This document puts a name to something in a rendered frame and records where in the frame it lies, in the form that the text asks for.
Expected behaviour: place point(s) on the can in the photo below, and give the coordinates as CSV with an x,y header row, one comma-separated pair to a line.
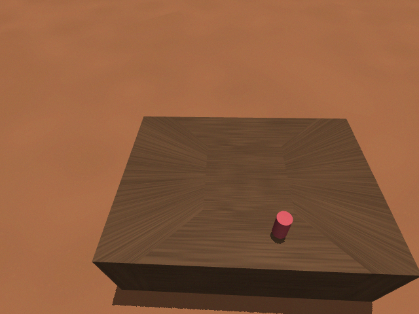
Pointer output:
x,y
282,224

